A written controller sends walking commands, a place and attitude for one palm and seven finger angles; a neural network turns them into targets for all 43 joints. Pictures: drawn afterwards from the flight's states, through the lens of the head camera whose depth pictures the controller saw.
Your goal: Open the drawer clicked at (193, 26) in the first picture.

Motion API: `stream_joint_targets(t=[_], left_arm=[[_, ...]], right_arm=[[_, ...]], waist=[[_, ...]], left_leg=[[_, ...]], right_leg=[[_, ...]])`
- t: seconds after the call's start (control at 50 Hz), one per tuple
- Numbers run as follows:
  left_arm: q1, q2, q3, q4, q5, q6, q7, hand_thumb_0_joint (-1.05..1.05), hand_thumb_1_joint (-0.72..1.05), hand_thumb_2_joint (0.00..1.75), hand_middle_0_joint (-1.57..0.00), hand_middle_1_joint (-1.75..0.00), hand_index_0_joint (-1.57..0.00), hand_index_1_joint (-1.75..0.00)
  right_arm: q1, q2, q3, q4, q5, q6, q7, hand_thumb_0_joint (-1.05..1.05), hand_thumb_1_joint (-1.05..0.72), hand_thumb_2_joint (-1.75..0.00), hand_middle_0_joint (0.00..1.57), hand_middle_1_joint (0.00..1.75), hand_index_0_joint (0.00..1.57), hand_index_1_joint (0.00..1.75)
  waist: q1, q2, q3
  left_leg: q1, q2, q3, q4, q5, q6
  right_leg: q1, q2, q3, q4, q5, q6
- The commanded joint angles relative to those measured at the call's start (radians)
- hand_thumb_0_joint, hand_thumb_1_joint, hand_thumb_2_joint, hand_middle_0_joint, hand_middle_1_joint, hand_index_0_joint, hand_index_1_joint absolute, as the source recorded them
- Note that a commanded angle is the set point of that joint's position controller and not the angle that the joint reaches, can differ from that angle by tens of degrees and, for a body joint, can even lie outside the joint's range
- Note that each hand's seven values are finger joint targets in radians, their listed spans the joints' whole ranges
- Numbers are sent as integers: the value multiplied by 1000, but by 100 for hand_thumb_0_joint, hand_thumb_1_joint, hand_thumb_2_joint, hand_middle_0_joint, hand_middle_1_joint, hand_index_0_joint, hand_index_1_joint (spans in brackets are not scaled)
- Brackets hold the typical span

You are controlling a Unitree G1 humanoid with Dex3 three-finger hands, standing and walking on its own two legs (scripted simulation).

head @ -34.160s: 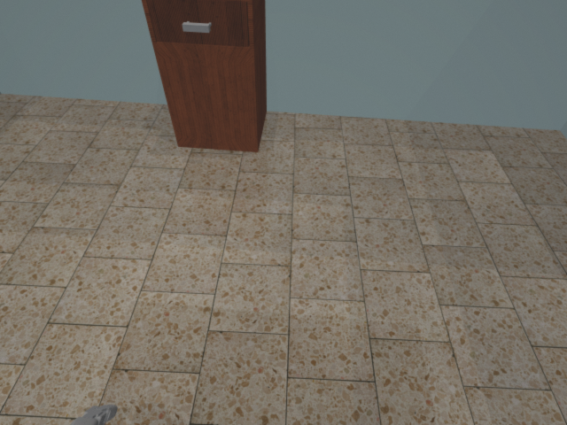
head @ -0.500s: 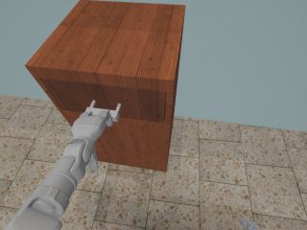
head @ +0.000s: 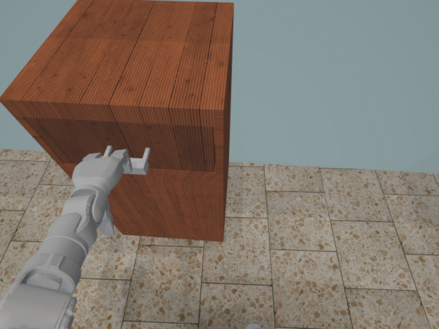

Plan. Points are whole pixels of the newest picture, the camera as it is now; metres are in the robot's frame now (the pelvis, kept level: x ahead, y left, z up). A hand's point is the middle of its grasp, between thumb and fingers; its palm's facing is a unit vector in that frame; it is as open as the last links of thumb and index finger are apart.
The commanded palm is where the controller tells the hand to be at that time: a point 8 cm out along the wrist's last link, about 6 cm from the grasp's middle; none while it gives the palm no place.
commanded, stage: lower the fingers behind the handle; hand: left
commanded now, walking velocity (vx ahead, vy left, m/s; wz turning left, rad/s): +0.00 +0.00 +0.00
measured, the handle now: (125, 157) +0.50 +0.24 -0.06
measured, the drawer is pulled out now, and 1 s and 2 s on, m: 0.00 0.00 0.00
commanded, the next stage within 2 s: lift the hand off the handle in 1.50 s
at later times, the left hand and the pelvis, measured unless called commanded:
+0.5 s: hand (115, 182) +0.41 +0.24 -0.03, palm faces -0.12 -0.03 -0.99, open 13.9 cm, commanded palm +0.38 +0.24 +0.01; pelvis -0.01 +0.01 -0.02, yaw +1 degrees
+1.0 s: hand (119, 182) +0.42 +0.23 -0.04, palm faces +0.03 +0.00 -1.00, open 13.5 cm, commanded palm +0.38 +0.24 -0.03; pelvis -0.02 +0.02 -0.04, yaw +1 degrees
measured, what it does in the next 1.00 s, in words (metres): stands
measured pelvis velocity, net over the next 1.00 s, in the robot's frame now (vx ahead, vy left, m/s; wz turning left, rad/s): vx -0.02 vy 0.02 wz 0.02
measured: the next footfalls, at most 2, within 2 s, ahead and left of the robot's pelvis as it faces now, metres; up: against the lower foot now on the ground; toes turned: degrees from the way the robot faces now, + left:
none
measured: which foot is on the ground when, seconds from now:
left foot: down 0.00-1.00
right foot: down 0.00-1.00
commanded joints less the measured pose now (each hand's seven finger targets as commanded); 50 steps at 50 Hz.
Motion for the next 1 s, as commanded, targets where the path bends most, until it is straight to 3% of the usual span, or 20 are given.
stream_joint_targets(t=[0.0,0.02,0.06,0.1,0.16,0.2,0.3,0.36,0.42,0.44,0.48,0.54,0.62,0.64,0.72,0.78,0.82,0.88,0.9,0.98], left_arm=[[-426,155,55,-369,30,-214,97,0,-50,30,-30,-120,-30,-120],[-480,161,62,-415,36,-249,125,0,-50,30,-30,-120,-30,-120],[-465,230,148,-370,67,-293,204,0,-50,30,-30,-120,-30,-120],[-460,202,155,-332,102,-311,293,0,-50,30,-30,-120,-30,-120],[-408,214,183,-175,124,-223,401,0,-50,30,-30,-120,-30,-120],[-410,219,173,-106,133,-125,435,0,-50,30,-30,-120,-30,-120],[-469,174,74,-53,106,54,344,0,-50,30,-30,-120,-30,-120],[-491,144,37,-131,58,12,238,0,-50,30,-30,-120,-30,-120],[-417,188,73,-83,54,-70,180,0,-50,30,-30,-120,-30,-120],[-367,138,36,-35,65,-87,166,0,-50,30,-30,-120,-30,-120],[-344,131,42,-31,78,-139,165,0,-50,30,-30,-120,-30,-120],[-310,195,123,-73,93,-197,209,0,-50,30,-30,-120,-30,-120],[-284,97,80,-73,115,-201,281,0,-50,30,-30,-120,-30,-120],[-275,123,101,-73,124,-192,302,0,-50,30,-30,-120,-30,-120],[-397,82,55,-57,141,-115,362,0,-50,30,-30,-120,-30,-120],[-409,105,59,7,140,-40,375,0,-50,30,-30,-120,-30,-120],[-436,128,64,34,137,-3,365,0,-50,30,-30,-120,-30,-120],[-444,86,2,101,140,43,329,0,-50,30,-30,-120,-30,-120],[-445,123,25,110,138,49,318,0,-50,30,-30,-120,-30,-120],[-395,104,-3,159,118,45,258,0,-50,30,-30,-120,-30,-120]], right_arm=[[7,-146,-91,-69,-20,-86,-8,0,-90,-90,20,30,20,30],[15,-148,-97,-57,-24,-93,-5,0,-90,-90,20,30,20,30],[22,-157,-103,-35,-31,-102,-1,0,-90,-90,20,30,20,30],[14,-155,-105,-23,-41,-114,13,0,-90,-90,20,30,20,30],[16,-168,-107,-7,-51,-112,46,0,-90,-90,20,30,20,30],[27,-176,-108,-7,-56,-101,64,0,-90,-90,20,30,20,30],[47,-191,-105,-33,-30,-55,66,0,-90,-90,20,30,20,30],[41,-186,-101,-51,-24,-59,33,0,-90,-90,20,30,20,30],[41,-182,-84,-38,-29,-69,4,0,-90,-90,20,30,20,30],[41,-174,-79,-34,-28,-71,2,0,-90,-90,20,30,20,30],[49,-173,-75,-31,-30,-74,9,0,-90,-90,20,30,20,30],[54,-169,-80,-40,-41,-74,22,0,-90,-90,20,30,20,30],[80,-163,-102,-29,-50,-80,51,0,-90,-90,20,30,20,30],[85,-169,-104,-29,-49,-75,56,0,-90,-90,20,30,20,30],[89,-177,-114,-9,-50,-67,70,0,-90,-90,20,30,20,30],[86,-185,-111,1,-46,-54,71,0,-90,-90,20,30,20,30],[85,-192,-104,5,-46,-47,67,0,-90,-90,20,30,20,30],[76,-187,-92,-1,-35,-38,60,0,-90,-90,20,30,20,30],[75,-191,-88,0,-34,-37,56,0,-90,-90,20,30,20,30],[74,-186,-69,-23,-30,-44,44,0,-90,-90,20,30,20,30]], waist=[[-15,144,-395],[-26,165,-408],[-24,84,-382],[-22,53,-349],[-4,28,-369],[11,44,-440],[-14,-21,-535],[-44,-49,-552],[-40,-82,-430],[-45,-87,-349],[-31,-75,-277],[10,5,-344],[0,9,-397],[8,-10,-414],[-35,-12,-412],[-37,-32,-416],[-37,-30,-413],[-50,-46,-355],[-45,-51,-348],[-46,-59,-307]], left_leg=[[156,21,-49,14,339,-28],[163,23,-56,34,349,-36],[67,24,-70,80,276,-38],[-44,20,-77,122,196,-40],[-131,15,-71,154,166,-44],[-132,10,-54,157,218,-49],[-54,19,-39,119,284,-38],[9,26,-52,107,302,-19],[-69,24,-53,96,228,-7],[-100,24,-53,98,194,-7],[-145,25,-56,107,150,-10],[-150,21,-55,140,189,-19],[-120,28,-67,182,281,-39],[-119,30,-71,190,287,-42],[-111,35,-83,196,272,-51],[-110,36,-77,191,252,-48],[-132,32,-75,180,232,-45],[-157,29,-70,169,169,-36],[-171,30,-69,166,142,-31],[-225,22,-60,167,88,-21]], right_leg=[[188,-67,72,-25,241,16],[146,-65,61,-5,229,13],[69,-61,58,37,163,12],[-14,-61,53,82,89,7],[-40,-55,38,124,56,7],[3,-50,31,140,121,8],[152,-40,34,88,252,29],[195,-49,43,60,281,37],[178,-59,53,46,231,37],[124,-59,49,42,193,35],[58,-58,49,49,133,25],[37,-51,58,101,148,9],[-32,-38,33,151,191,4],[-37,-36,34,159,190,6],[-94,-35,12,164,151,11],[-87,-33,7,154,129,16],[-68,-36,6,149,124,16],[-81,-38,4,128,75,20],[-76,-40,8,125,55,19],[-69,-44,12,123,26,21]])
